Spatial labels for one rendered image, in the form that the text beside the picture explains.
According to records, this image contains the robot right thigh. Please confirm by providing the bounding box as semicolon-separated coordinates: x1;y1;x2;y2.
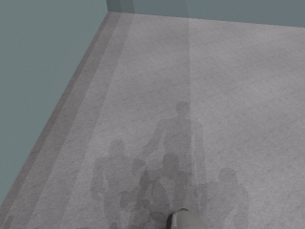
172;210;208;229

